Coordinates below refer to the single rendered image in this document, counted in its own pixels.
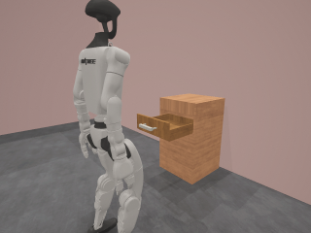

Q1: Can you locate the robot right upper arm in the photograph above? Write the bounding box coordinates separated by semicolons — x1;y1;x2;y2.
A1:
100;46;130;112

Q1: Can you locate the robot right shin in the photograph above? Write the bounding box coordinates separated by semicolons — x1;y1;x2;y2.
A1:
117;196;142;233

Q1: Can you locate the right robot forearm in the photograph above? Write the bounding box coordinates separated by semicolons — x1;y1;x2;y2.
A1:
103;96;127;160

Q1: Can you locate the robot left foot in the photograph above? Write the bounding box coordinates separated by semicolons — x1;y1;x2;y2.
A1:
87;217;118;233

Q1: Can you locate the left robot forearm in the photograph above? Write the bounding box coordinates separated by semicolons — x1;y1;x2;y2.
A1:
73;96;91;133

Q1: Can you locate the robot left hand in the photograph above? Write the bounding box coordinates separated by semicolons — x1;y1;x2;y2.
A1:
79;131;97;158

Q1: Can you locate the robot right hand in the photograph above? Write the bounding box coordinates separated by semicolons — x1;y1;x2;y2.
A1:
113;157;135;196

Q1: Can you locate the cabinet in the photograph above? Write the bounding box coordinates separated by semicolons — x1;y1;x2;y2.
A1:
159;93;225;184

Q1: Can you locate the robot left upper arm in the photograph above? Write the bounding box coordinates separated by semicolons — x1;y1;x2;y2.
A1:
73;50;86;101

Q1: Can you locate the drawer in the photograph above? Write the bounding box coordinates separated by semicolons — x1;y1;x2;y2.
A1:
137;114;193;142

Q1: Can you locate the handle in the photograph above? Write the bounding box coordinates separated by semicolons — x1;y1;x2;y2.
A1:
139;123;157;131

